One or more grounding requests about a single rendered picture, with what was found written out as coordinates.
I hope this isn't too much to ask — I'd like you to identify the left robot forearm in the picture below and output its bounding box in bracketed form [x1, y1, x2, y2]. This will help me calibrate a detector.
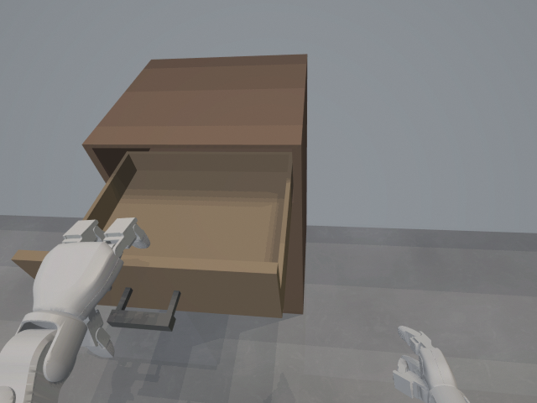
[0, 310, 87, 403]

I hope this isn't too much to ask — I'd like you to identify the drawer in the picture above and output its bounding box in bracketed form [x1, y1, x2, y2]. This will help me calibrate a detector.
[11, 151, 294, 318]

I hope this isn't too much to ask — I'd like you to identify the right robot forearm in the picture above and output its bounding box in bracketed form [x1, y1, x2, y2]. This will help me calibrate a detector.
[427, 385, 470, 403]

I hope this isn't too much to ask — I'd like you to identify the cabinet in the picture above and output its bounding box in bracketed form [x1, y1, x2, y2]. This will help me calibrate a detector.
[82, 54, 307, 314]

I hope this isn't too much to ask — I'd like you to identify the right robot hand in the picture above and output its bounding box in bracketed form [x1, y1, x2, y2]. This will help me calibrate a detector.
[393, 326, 458, 403]

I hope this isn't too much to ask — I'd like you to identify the handle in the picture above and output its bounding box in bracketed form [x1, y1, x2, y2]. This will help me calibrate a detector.
[107, 287, 181, 332]

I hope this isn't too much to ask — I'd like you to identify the left robot hand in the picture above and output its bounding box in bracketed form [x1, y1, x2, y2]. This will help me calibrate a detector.
[33, 217, 150, 358]

